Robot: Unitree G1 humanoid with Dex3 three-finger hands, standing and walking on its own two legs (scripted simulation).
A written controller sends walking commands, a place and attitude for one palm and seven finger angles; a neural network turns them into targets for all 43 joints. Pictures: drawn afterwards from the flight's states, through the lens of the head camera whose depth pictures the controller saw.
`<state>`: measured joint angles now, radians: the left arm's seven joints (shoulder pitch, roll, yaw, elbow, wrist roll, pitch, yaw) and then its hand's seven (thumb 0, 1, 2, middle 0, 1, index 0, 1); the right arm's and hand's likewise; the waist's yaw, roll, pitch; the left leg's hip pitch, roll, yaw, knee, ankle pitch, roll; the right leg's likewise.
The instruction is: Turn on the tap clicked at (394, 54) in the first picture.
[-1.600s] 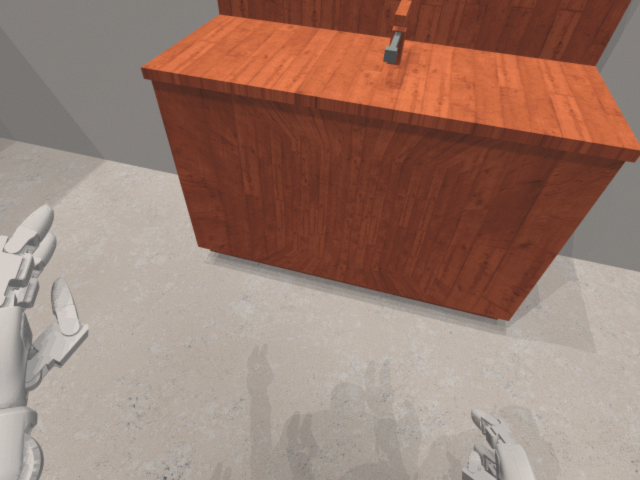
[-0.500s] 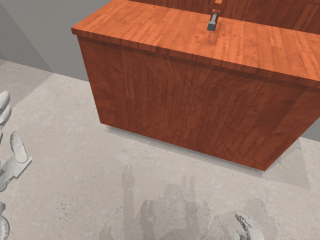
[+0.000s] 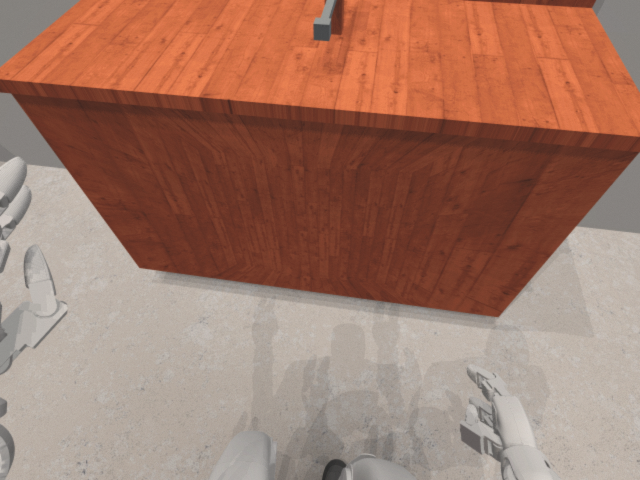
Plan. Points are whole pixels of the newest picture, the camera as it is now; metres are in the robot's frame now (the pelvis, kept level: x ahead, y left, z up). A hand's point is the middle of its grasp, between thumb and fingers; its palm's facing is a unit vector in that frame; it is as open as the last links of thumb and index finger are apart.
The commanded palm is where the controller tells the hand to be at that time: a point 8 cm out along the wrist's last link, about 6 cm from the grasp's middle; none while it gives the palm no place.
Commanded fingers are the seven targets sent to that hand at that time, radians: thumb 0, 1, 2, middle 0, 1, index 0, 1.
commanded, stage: turn to face it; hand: left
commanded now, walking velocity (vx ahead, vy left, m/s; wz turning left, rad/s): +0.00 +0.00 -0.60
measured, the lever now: (322, 29) +0.80 +0.05 +0.14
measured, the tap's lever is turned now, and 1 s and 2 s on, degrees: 0 0 0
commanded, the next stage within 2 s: take the last steps up to it in 0.66 s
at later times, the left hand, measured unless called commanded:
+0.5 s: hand (131, 247) +0.28 +0.18 +0.20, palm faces +0.16 -0.91 -0.38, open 7.4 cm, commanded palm +0.23 +0.24 +0.20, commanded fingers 0.00 0.90 0.90 -0.20 -0.30 -0.20 -0.30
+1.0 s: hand (214, 264) +0.26 +0.11 +0.20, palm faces -0.04 -0.89 -0.45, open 7.4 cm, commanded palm +0.24 +0.18 +0.20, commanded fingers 0.00 0.90 0.90 -0.20 -0.30 -0.20 -0.30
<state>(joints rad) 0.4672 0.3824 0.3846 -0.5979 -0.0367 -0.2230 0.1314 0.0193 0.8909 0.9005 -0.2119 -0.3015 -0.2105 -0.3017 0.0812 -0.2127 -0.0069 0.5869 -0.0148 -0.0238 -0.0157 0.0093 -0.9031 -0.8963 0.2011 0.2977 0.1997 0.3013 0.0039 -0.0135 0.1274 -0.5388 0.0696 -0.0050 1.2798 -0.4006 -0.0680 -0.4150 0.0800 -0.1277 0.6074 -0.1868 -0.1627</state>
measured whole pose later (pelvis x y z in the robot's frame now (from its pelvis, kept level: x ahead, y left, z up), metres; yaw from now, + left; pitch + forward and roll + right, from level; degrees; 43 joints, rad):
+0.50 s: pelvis +0.00 +0.01 +0.02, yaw -15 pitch +4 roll +2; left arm 0.43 0.37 0.32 -0.50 -0.03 -0.22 0.14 0.02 0.89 0.90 -0.21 -0.30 -0.21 -0.30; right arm 0.22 -0.22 -0.01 0.54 0.00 0.06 -0.01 0.01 -0.90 -0.90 0.20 0.30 0.20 0.30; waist 0.02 -0.05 -0.04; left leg -0.25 -0.01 0.02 0.52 -0.41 0.00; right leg -0.37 0.20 0.12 0.32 0.01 -0.12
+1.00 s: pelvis -0.02 +0.00 +0.01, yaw -25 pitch +0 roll -1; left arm 0.55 0.41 0.38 -0.61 -0.02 -0.24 0.16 0.02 0.89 0.90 -0.21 -0.30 -0.21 -0.30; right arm 0.20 -0.23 -0.01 0.60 0.00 -0.01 -0.05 0.01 -0.90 -0.90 0.20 0.30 0.20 0.30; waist -0.06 -0.01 0.03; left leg -0.33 0.06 0.06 0.70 -0.42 -0.01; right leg -0.33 0.03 -0.03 0.59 -0.25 -0.03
